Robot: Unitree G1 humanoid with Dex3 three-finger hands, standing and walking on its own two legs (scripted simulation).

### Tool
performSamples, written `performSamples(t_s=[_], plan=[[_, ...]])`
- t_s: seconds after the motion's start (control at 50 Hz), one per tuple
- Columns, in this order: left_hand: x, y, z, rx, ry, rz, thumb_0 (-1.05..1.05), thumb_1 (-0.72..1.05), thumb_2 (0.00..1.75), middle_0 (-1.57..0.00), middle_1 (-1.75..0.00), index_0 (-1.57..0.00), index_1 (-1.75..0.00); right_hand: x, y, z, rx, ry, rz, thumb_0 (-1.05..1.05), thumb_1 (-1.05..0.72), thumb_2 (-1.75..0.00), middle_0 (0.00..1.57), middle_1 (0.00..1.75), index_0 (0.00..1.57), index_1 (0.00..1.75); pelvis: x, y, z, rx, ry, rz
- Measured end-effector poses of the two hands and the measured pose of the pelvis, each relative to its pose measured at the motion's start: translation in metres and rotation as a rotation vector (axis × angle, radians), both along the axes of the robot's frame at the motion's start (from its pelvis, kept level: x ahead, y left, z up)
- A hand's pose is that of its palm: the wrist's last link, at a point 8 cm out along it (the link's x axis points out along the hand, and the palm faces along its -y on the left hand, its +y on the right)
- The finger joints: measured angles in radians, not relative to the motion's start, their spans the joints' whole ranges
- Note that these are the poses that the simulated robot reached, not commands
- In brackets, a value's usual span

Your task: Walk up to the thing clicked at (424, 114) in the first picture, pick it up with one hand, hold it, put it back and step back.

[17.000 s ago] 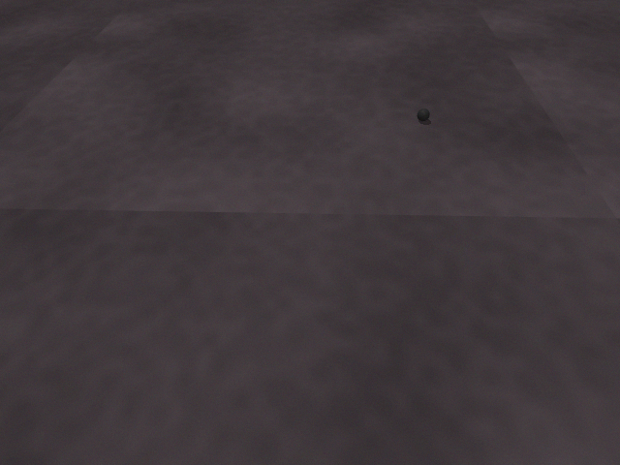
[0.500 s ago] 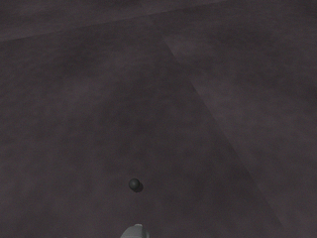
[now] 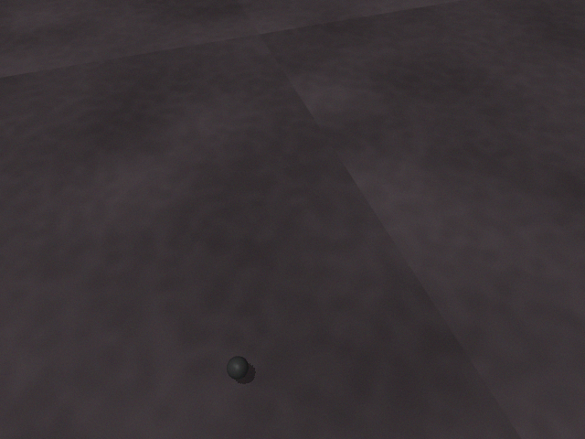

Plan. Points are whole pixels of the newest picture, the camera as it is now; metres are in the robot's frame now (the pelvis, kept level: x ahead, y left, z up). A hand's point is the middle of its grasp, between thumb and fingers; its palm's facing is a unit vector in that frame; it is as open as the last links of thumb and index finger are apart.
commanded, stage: walk up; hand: left
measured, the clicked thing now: (237, 367) +0.43 +0.23 -0.72
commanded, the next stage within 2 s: stand in 1.14 s
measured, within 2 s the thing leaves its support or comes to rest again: neither
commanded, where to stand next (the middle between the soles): +0.06 -0.01 m, yaw +0 degrees
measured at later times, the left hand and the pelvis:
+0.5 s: hand out of the picture +0.12 +0.24 -0.13, palm faces -0.01 -0.94 -0.33, open 7.4 cm; pelvis +0.02 -0.01 +0.02, yaw +0 degrees
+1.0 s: hand out of the picture +0.10 +0.24 -0.13, palm faces +0.01 -0.94 -0.33, open 7.4 cm; pelvis +0.02 -0.01 +0.03, yaw +0 degrees
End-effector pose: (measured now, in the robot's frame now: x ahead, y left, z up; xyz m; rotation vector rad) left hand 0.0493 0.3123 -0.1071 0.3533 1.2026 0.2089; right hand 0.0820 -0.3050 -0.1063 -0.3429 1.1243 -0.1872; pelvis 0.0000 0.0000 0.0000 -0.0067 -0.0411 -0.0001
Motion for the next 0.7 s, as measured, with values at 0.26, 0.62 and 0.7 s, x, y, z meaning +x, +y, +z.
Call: performSamples(t_s=[0.26,0.62,0.7], plan=[[0.058,-0.016,0.014,-0.027,-0.063,-0.007,0.0,0.9,0.89,-0.2,-0.3,-0.21,-0.3,0.015,0.01,0.003,0.047,0.053,-0.01,0.01,-0.9,-0.9,0.2,0.3,0.2,0.3,0.014,-0.005,0.016,0.008,-0.001,0.002],[0.052,-0.029,0.015,-0.05,-0.008,0.02,0.0,0.9,0.89,-0.2,-0.3,-0.21,-0.3,0.009,-0.009,0.014,0.016,0.093,-0.046,0.01,-0.9,-0.9,0.2,0.3,0.2,0.3,0.017,-0.012,0.026,0.004,-0.003,0.006],[0.045,-0.029,0.014,-0.049,0.013,0.033,0.0,0.9,0.89,-0.2,-0.3,-0.21,-0.3,0.005,-0.008,0.012,0.02,0.11,-0.049,0.01,-0.9,-0.9,0.2,0.3,0.2,0.3,0.018,-0.013,0.026,0.004,-0.002,0.007]])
